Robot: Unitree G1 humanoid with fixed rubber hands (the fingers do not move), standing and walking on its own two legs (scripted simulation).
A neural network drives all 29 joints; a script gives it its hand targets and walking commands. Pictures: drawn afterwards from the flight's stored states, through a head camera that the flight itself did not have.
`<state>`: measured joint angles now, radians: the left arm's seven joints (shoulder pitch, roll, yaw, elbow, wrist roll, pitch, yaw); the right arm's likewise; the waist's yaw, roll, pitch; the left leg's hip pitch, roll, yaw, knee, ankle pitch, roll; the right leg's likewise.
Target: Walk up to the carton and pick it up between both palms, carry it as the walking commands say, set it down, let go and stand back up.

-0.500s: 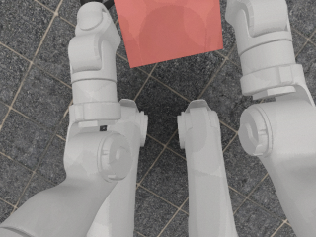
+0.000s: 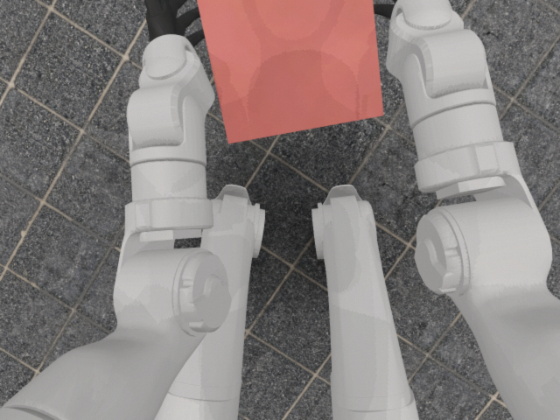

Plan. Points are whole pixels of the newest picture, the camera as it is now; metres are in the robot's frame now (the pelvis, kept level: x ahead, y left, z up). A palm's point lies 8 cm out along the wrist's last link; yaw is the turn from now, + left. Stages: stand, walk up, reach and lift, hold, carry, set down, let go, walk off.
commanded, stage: reach and lift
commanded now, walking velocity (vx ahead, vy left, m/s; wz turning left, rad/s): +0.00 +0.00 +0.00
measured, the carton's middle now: (286, 16) +0.56 +0.01 -0.15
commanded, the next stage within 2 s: none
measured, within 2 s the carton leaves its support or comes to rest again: neither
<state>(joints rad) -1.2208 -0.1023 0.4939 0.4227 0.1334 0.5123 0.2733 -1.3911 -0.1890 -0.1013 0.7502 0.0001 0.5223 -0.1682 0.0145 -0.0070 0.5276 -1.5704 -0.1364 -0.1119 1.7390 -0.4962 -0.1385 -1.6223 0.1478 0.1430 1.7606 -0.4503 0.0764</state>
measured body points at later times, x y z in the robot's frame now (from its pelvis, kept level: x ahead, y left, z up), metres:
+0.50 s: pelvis +0.00 +0.00 +0.05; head +0.28 -0.01 +0.38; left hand +0.50 +0.13 -0.02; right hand +0.53 -0.12 -0.02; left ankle +0.15 +0.15 -0.48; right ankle +0.16 -0.12 -0.48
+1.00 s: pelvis +0.01 +0.00 +0.10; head +0.26 -0.01 +0.47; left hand +0.48 +0.14 +0.05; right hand +0.51 -0.11 +0.05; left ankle +0.15 +0.15 -0.48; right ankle +0.16 -0.12 -0.48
